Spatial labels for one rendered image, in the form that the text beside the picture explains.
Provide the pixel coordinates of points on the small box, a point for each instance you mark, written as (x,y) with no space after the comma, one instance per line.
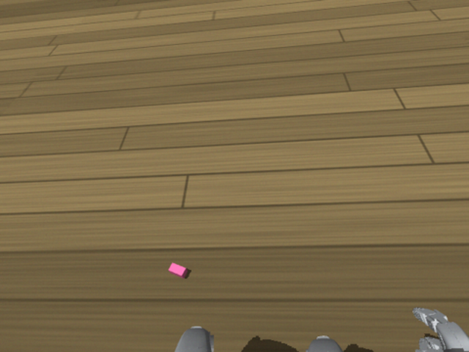
(178,270)

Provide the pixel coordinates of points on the right robot hand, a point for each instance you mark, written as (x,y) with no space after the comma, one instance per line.
(452,338)

